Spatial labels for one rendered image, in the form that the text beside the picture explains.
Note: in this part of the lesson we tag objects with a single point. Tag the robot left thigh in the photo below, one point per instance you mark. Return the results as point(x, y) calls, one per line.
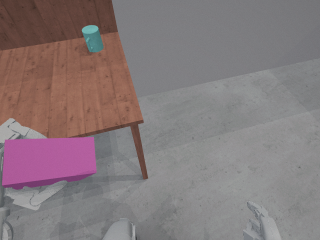
point(121, 230)

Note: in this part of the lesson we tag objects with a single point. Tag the table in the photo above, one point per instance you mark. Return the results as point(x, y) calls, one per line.
point(49, 80)

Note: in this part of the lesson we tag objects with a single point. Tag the robot left hand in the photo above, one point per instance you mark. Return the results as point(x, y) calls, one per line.
point(27, 197)

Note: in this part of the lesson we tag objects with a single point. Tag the left robot forearm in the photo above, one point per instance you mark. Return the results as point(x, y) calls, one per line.
point(6, 229)

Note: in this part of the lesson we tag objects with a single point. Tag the robot right hand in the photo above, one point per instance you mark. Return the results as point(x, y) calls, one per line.
point(265, 229)

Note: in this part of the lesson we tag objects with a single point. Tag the sponge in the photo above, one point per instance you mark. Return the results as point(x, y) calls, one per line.
point(46, 161)

